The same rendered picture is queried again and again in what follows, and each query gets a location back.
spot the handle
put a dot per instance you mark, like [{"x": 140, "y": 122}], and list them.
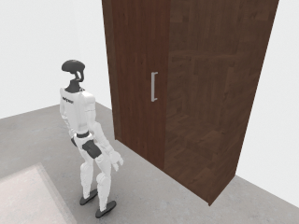
[{"x": 153, "y": 85}]

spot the wardrobe door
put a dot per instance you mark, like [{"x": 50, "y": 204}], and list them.
[
  {"x": 114, "y": 65},
  {"x": 141, "y": 37}
]

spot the left robot thigh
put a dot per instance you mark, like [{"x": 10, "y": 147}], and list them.
[{"x": 87, "y": 167}]

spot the left robot foot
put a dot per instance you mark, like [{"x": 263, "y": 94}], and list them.
[{"x": 92, "y": 194}]

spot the right robot forearm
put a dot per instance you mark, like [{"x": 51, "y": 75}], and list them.
[{"x": 101, "y": 139}]

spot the left robot forearm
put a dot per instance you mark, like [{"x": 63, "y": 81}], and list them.
[{"x": 67, "y": 123}]

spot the robot left hand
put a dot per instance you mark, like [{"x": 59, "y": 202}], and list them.
[{"x": 71, "y": 133}]

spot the left robot upper arm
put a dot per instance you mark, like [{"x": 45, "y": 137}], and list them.
[{"x": 62, "y": 108}]

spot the robot right hand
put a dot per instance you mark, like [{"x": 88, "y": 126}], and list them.
[{"x": 114, "y": 158}]

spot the right robot upper arm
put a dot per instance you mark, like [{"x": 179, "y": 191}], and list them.
[{"x": 88, "y": 101}]

